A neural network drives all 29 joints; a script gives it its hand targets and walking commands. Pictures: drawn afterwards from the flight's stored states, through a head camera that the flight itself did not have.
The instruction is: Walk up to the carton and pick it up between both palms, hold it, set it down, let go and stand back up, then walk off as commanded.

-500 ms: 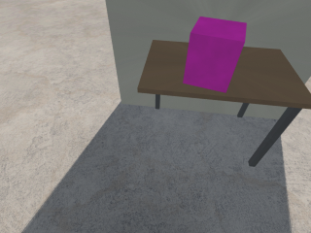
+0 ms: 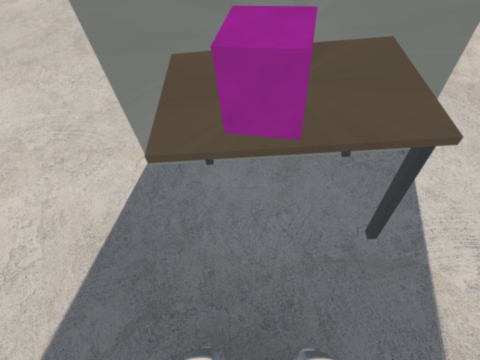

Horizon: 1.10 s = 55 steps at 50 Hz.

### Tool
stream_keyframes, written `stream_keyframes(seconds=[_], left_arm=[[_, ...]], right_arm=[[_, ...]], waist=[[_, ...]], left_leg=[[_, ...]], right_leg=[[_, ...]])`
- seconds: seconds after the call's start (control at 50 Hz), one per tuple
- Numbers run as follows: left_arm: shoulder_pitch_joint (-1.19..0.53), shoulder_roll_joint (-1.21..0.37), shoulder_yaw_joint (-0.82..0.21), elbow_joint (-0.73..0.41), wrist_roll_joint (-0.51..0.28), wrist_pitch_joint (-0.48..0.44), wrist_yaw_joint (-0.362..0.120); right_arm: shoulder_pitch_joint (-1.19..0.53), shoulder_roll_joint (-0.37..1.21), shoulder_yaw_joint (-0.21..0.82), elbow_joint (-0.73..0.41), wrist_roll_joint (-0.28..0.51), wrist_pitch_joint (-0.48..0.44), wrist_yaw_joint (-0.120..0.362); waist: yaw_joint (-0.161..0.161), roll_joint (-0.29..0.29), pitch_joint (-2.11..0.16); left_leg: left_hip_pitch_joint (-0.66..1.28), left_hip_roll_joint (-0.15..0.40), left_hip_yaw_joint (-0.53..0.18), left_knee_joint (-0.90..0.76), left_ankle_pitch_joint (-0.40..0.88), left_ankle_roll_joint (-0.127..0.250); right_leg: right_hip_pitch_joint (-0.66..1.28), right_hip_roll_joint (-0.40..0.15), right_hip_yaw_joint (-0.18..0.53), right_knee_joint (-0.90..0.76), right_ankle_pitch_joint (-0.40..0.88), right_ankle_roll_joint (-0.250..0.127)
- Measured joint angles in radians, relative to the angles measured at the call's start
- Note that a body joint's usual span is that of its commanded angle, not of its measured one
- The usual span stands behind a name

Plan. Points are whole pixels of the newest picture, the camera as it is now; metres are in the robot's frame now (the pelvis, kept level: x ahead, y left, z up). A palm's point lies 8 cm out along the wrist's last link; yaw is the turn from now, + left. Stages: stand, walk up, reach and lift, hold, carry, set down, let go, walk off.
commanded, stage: walk up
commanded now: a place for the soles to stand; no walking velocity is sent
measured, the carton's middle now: (267, 74) +0.80 -0.06 +0.03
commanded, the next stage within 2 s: none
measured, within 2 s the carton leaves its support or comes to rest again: neither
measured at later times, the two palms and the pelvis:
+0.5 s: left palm out of the picture +0.06 +0.36 -0.11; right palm out of the picture +0.10 -0.27 -0.11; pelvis -0.01 +0.04 -0.01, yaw +1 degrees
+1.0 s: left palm out of the picture +0.03 +0.34 -0.09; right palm out of the picture +0.04 -0.26 -0.10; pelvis -0.01 +0.04 +0.03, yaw +0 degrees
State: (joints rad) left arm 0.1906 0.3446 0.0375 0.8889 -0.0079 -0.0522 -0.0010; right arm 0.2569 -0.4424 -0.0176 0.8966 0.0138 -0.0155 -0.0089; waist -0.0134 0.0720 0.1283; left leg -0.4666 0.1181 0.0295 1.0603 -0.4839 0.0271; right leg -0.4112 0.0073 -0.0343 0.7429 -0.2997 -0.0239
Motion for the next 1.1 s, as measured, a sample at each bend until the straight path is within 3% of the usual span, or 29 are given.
stream_keyframes(seconds=[0.16,0.2,0.26,0.36,0.44,0.48,0.6,0.72,0.8,1.1], left_arm=[[-0.023,0.004,-0.017,-0.003,0.008,-0.006,0.045],[-0.031,0.015,-0.016,0.001,0.009,-0.004,0.055],[-0.059,0.043,-0.011,0.029,0.004,0.011,0.063],[-0.077,0.057,-0.009,0.092,-0.011,0.029,0.063],[-0.064,0.071,-0.004,0.122,-0.007,0.006,0.053],[-0.060,0.056,-0.005,0.142,0.008,-0.006,0.052],[-0.051,0.035,-0.022,0.193,0.019,0.001,0.033],[-0.041,0.026,-0.020,0.236,0.017,0.017,0.016],[-0.025,0.020,-0.019,0.266,0.025,0.010,0.012],[-0.092,-0.012,-0.028,0.299,0.024,0.009,0.009]], right_arm=[[-0.081,0.036,-0.015,0.005,-0.015,0.042,0.012],[-0.098,0.031,-0.023,0.005,-0.016,0.047,0.019],[-0.130,0.037,-0.032,0.012,-0.020,0.038,0.026],[-0.142,0.031,-0.025,0.017,-0.026,0.029,0.030],[-0.144,0.038,-0.007,0.038,-0.025,0.031,0.021],[-0.158,0.033,-0.007,0.056,-0.020,0.037,0.021],[-0.172,0.043,-0.009,0.108,-0.012,0.028,0.028],[-0.152,0.070,0.003,0.171,-0.024,0.030,0.040],[-0.141,0.088,0.009,0.208,-0.020,0.039,0.047],[-0.154,0.074,-0.003,0.271,-0.019,0.023,0.042]], waist=[[0.025,0.013,0.007],[0.024,0.001,0.002],[0.027,-0.066,0.022],[0.016,-0.047,0.007],[0.023,-0.052,-0.019],[0.022,-0.024,-0.014],[0.017,-0.037,-0.021],[0.023,-0.025,-0.054],[0.022,-0.036,-0.068],[0.000,-0.047,-0.075]], left_leg=[[-0.023,-0.036,-0.014,-0.061,0.017,0.007],[-0.006,-0.046,-0.018,-0.074,0.011,0.012],[0.018,-0.093,0.021,-0.106,0.002,-0.020],[0.027,-0.072,0.013,-0.129,0.030,0.004],[0.034,-0.066,0.019,-0.162,0.054,-0.005],[0.040,-0.050,0.010,-0.169,0.061,-0.011],[0.091,-0.101,0.043,-0.285,0.134,0.008],[0.130,-0.084,0.047,-0.372,0.179,0.014],[0.163,-0.086,0.049,-0.443,0.216,0.000],[0.263,-0.102,0.048,-0.635,0.290,-0.005]], right_leg=[[-0.047,-0.007,-0.018,0.126,-0.080,0.004],[-0.075,-0.023,-0.015,0.169,-0.100,0.013],[-0.100,-0.072,0.029,0.223,-0.118,0.028],[-0.080,-0.016,0.036,0.286,-0.272,0.008],[0.032,-0.007,0.011,0.103,-0.152,0.008],[0.049,0.009,0.002,0.064,-0.101,0.021],[0.063,-0.040,0.030,0.027,-0.072,0.040],[0.102,-0.019,0.031,-0.063,-0.075,0.008],[0.141,-0.019,0.034,-0.159,0.041,0.034],[0.235,-0.028,0.030,-0.334,0.096,0.043]])
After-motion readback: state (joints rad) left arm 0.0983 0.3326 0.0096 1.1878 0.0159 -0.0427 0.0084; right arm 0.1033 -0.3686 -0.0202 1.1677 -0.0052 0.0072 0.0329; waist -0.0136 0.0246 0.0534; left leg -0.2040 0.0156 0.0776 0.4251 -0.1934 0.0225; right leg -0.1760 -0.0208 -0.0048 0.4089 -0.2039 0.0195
